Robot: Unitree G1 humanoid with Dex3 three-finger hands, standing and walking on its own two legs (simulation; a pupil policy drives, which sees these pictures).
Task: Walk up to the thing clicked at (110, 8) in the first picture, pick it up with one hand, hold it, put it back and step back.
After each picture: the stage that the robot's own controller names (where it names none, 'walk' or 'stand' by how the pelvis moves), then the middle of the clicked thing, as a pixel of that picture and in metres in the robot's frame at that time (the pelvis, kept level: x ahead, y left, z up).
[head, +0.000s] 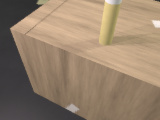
stand; (109, 21) +0.68 -0.12 +0.06
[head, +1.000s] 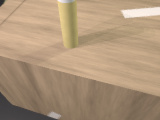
walk; (68, 21) +0.59 +0.09 +0.08
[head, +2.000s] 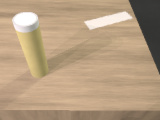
stand; (33, 49) +0.44 +0.18 +0.09
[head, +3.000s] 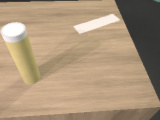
stand; (24, 57) +0.43 +0.21 +0.06
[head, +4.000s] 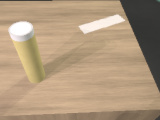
stand; (30, 56) +0.43 +0.20 +0.06
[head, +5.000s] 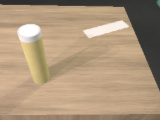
stand; (36, 57) +0.44 +0.18 +0.06
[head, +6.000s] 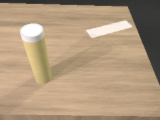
stand; (38, 57) +0.44 +0.17 +0.06
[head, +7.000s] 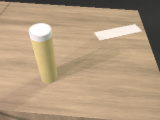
rise first; (45, 57) +0.44 +0.16 +0.06
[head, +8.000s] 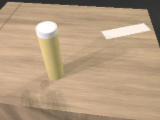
go down; (51, 54) +0.46 +0.15 +0.06
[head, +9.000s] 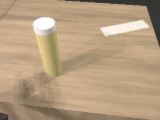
go down; (49, 51) +0.46 +0.15 +0.07
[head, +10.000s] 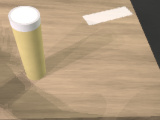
go down; (31, 49) +0.42 +0.14 +0.10
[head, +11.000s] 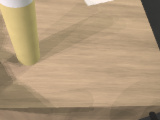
close in; (23, 30) +0.43 +0.14 +0.13
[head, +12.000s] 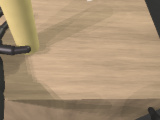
close; (20, 18) +0.47 +0.15 +0.15
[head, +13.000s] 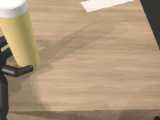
lift; (21, 39) +0.42 +0.15 +0.13
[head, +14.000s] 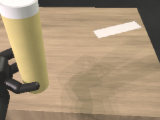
lift; (29, 51) +0.31 +0.13 +0.24
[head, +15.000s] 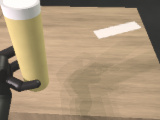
hold; (30, 50) +0.32 +0.13 +0.22
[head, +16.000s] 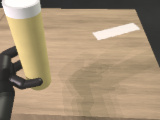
hold; (32, 49) +0.33 +0.13 +0.22
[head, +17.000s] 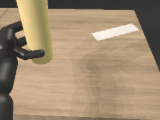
crouch; (36, 22) +0.40 +0.12 +0.26
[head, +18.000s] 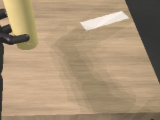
lower; (19, 8) +0.48 +0.15 +0.22
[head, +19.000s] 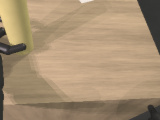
lower; (15, 17) +0.49 +0.15 +0.14
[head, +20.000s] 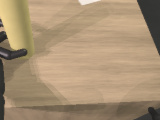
lower; (17, 23) +0.47 +0.15 +0.13
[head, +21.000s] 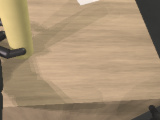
lower; (16, 22) +0.48 +0.15 +0.13
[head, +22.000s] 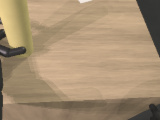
rest; (16, 21) +0.48 +0.15 +0.14
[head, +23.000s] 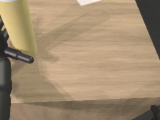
withdraw; (19, 25) +0.47 +0.14 +0.13
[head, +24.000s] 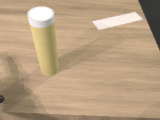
sink last; (46, 46) +0.44 +0.13 +0.11
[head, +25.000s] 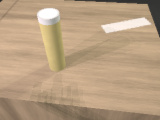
stand; (53, 43) +0.48 +0.14 +0.10
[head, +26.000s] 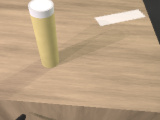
stand; (46, 38) +0.47 +0.14 +0.11
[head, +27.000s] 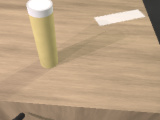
stand; (45, 38) +0.46 +0.14 +0.12
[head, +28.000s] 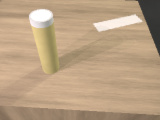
stand; (46, 45) +0.46 +0.14 +0.09
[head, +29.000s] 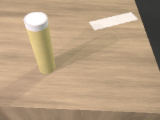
walk; (42, 47) +0.46 +0.16 +0.06
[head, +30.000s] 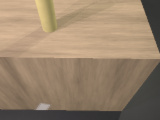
walk; (45, 4) +0.65 +0.17 +0.08
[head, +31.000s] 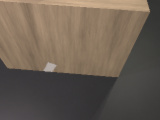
walk; out of the picture +0.98 +0.13 +0.09
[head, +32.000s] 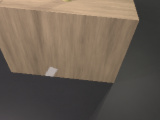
stand; out of the picture +1.10 +0.13 +0.07
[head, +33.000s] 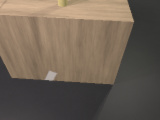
stand; out of the picture +1.10 +0.14 +0.06
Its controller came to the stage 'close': yes
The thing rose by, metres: 0.20
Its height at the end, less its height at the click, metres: +0.00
